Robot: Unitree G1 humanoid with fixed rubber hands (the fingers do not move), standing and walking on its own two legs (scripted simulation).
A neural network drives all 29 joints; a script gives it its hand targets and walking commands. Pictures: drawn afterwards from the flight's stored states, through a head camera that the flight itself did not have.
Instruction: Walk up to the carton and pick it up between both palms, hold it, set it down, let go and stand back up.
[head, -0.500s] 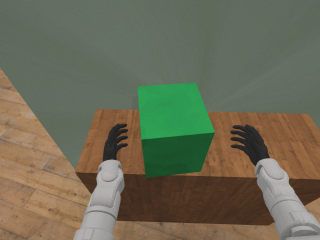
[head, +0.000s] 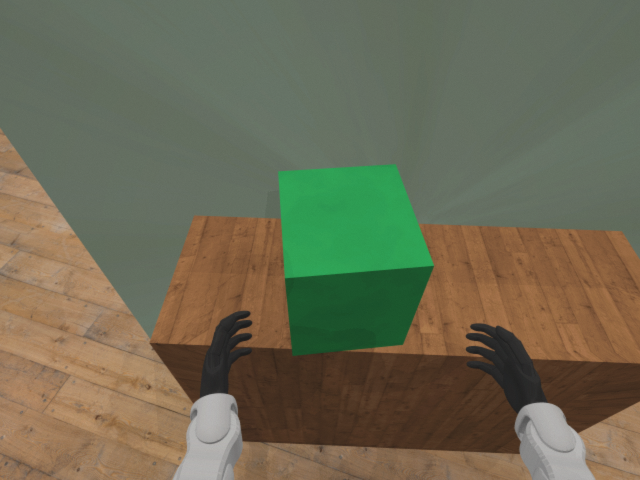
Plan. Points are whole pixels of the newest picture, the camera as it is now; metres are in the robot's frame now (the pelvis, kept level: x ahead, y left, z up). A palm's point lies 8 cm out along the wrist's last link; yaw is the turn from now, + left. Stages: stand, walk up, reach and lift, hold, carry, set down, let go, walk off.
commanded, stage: set down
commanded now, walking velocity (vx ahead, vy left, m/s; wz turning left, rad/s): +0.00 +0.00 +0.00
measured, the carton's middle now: (343, 261) +0.44 +0.00 -0.02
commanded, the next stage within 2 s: let go in 1.14 s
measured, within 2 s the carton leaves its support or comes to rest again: neither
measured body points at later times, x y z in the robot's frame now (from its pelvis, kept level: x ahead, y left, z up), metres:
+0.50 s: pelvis +0.02 +0.02 +0.00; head +0.01 +0.04 +0.45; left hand +0.22 +0.21 -0.05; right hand +0.22 -0.21 -0.05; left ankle -0.02 +0.14 -0.74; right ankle +0.02 -0.08 -0.74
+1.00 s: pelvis +0.02 +0.03 +0.00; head +0.02 +0.04 +0.45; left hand +0.19 +0.24 -0.08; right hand +0.18 -0.20 -0.07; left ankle -0.02 +0.14 -0.74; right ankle +0.02 -0.08 -0.74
